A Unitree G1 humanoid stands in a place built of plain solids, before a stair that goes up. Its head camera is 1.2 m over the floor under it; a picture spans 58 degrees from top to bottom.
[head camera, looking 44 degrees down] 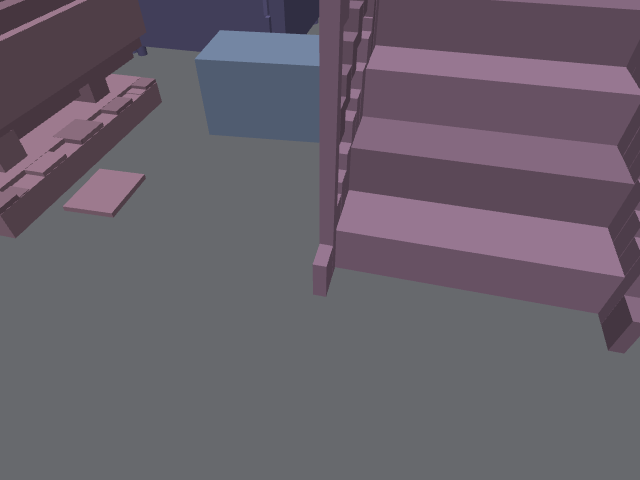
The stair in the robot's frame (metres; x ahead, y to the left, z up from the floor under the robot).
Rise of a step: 0.19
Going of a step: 0.23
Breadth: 1.01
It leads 14 degrees to the right of straight ahead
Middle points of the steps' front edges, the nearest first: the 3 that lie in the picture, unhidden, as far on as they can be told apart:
0.99 -0.50 0.19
1.22 -0.55 0.38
1.44 -0.61 0.56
